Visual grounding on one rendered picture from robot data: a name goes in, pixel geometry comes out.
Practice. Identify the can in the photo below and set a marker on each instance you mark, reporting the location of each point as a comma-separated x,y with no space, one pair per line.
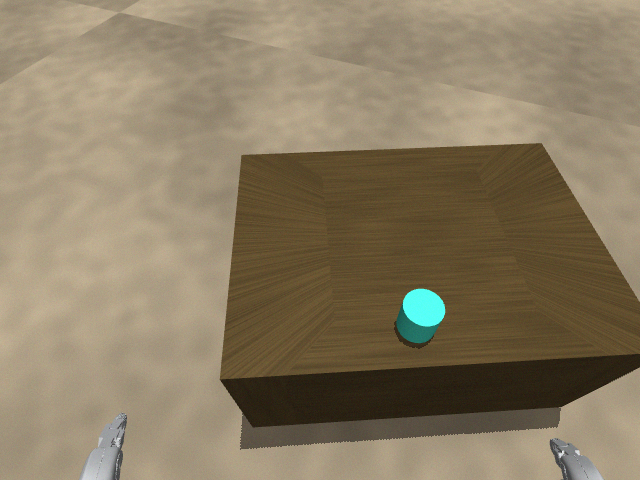
420,315

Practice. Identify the left robot hand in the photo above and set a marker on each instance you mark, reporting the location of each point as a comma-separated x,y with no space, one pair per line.
104,462

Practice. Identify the right robot hand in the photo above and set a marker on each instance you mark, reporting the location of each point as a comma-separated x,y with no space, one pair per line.
573,465

